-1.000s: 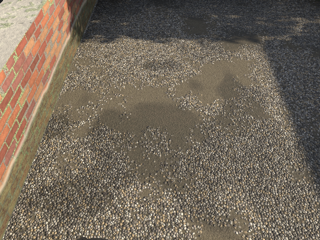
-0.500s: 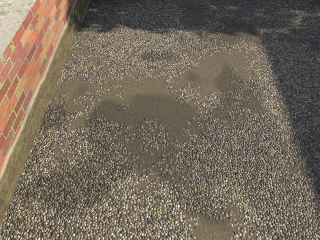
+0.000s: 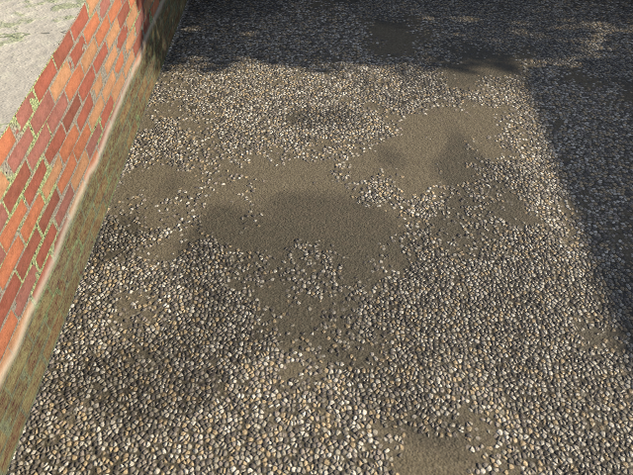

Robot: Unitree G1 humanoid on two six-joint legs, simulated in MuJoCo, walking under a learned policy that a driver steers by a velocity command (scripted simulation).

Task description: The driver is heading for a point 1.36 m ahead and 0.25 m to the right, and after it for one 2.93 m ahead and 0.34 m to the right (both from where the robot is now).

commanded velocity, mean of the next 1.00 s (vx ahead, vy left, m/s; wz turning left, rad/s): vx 0.26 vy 0.00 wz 0.00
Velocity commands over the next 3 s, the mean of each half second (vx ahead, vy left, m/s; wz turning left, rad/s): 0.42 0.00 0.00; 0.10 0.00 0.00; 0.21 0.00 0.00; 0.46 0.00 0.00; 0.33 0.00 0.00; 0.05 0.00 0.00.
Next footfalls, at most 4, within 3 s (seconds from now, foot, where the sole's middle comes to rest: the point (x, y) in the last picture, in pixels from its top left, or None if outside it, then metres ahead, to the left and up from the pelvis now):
none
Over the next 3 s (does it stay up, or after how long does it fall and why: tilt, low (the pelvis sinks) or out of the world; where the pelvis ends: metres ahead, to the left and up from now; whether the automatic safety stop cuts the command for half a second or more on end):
stays up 0.00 -0.01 0.02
